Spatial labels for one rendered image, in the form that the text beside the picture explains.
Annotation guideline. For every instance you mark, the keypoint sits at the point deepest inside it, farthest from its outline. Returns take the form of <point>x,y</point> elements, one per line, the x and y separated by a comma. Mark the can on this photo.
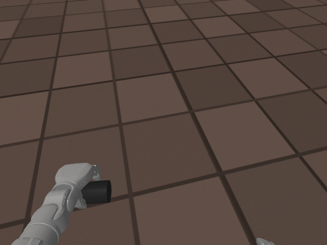
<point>96,192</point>

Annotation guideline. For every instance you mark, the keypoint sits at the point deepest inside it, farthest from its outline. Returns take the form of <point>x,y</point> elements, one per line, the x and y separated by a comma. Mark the left robot hand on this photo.
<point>80,174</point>

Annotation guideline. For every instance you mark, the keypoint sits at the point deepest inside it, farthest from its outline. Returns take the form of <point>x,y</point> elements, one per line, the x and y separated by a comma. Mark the left robot arm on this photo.
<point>51,219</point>

